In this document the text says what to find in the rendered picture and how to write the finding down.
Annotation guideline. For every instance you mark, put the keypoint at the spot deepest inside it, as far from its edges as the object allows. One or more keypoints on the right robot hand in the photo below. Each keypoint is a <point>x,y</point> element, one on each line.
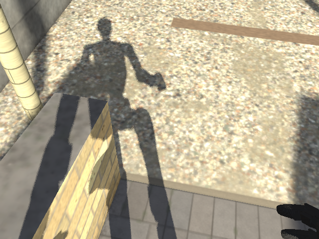
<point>307,214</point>

